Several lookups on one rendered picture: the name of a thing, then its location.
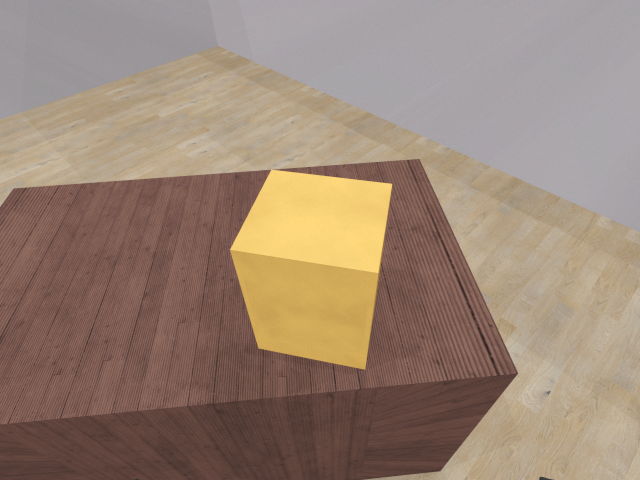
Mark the pedestal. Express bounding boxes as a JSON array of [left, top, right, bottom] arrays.
[[0, 159, 518, 480]]

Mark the carton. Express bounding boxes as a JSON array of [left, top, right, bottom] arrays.
[[230, 170, 392, 370]]

